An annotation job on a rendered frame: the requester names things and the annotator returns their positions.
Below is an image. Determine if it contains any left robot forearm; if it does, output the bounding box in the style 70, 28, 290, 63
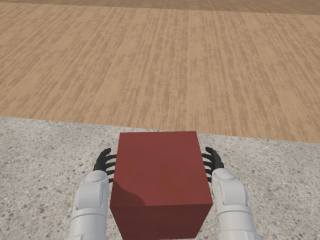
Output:
66, 170, 110, 240

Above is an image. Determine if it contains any right robot forearm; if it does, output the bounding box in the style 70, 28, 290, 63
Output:
211, 168, 262, 240

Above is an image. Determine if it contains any carton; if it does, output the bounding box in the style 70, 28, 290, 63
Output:
109, 131, 214, 240

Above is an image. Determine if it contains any left robot hand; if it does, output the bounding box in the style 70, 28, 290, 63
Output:
93, 148, 117, 183

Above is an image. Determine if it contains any right robot hand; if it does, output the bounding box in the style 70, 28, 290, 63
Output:
201, 146, 224, 183

